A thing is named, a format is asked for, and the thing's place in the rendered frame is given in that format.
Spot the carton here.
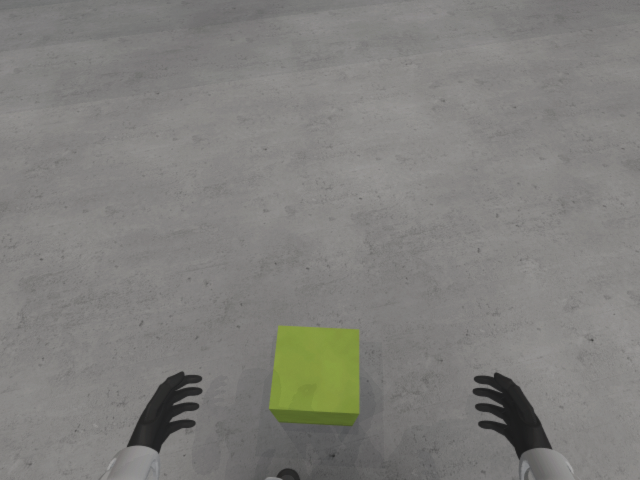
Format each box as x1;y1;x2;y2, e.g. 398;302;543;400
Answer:
269;325;359;426

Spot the robot right forearm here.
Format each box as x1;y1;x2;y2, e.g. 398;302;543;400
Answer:
519;448;581;480

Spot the right robot hand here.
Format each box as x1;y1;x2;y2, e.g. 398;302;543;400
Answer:
473;372;553;460

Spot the left robot hand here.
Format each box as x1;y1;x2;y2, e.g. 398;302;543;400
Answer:
127;371;203;453

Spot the robot left forearm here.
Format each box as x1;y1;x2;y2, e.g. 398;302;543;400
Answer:
98;445;160;480

